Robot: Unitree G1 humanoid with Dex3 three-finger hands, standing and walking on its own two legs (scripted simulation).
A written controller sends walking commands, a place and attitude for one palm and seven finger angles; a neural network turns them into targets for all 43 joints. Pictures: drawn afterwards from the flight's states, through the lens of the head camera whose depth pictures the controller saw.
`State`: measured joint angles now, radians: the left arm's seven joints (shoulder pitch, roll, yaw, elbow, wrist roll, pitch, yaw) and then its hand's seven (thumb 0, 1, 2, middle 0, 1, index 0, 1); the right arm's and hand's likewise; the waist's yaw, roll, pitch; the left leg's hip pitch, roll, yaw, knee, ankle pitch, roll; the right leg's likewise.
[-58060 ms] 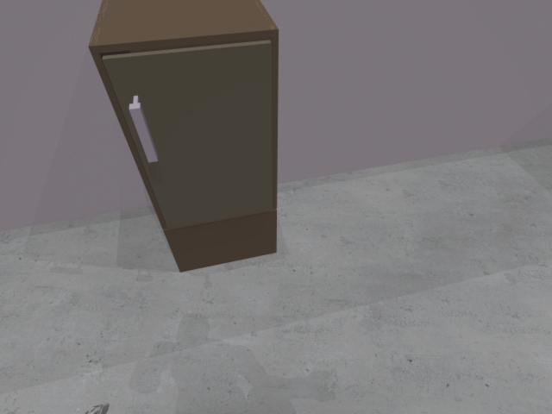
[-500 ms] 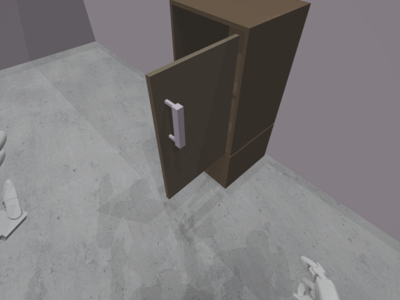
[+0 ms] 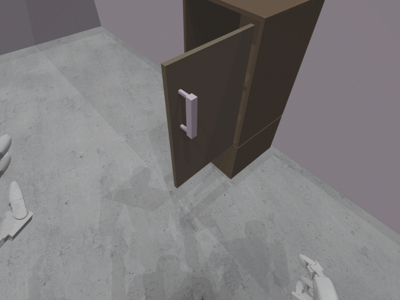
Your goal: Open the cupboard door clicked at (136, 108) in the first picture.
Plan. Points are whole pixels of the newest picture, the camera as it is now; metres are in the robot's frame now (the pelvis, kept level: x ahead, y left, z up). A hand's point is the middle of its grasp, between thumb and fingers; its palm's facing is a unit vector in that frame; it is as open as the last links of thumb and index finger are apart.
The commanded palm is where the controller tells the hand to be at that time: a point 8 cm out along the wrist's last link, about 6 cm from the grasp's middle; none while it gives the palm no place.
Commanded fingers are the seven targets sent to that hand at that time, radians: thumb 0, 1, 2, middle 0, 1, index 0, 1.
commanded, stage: stop stepping back and stand still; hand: left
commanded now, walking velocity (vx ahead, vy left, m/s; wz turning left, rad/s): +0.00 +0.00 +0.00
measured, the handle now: (187, 114) +0.63 +0.08 -0.03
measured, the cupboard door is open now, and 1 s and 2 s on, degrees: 92 92 92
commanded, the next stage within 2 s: let the arm hang, fingers relaxed in 0.04 s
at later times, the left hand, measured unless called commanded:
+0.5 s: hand out of the picture +0.02 +0.17 -0.18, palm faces +0.07 -0.98 -0.19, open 7.0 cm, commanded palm none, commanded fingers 0.00 0.90 0.90 -0.20 -0.30 -0.20 -0.30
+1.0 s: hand out of the picture +0.00 +0.15 -0.18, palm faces +0.09 -0.98 -0.20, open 7.3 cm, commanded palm none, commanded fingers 0.00 0.90 0.90 -0.20 -0.30 -0.20 -0.30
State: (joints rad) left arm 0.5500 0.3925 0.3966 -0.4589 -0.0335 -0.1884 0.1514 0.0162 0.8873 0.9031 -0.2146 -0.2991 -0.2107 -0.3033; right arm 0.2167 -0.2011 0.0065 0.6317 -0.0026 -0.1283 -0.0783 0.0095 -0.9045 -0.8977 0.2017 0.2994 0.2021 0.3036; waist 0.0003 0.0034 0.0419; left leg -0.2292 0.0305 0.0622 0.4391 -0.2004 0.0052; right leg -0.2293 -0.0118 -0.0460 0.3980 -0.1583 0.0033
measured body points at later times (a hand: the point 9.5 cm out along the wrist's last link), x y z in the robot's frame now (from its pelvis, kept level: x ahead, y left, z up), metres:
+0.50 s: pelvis -0.01 -0.01 -0.01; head +0.03 +0.00 +0.44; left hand +0.02 +0.22 -0.16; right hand +0.04 -0.26 -0.16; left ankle +0.02 +0.11 -0.74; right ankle +0.03 -0.12 -0.74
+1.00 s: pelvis +0.00 -0.02 +0.00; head +0.02 -0.03 +0.45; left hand +0.00 +0.20 -0.16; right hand -0.01 -0.22 -0.17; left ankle +0.02 +0.11 -0.74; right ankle +0.03 -0.12 -0.74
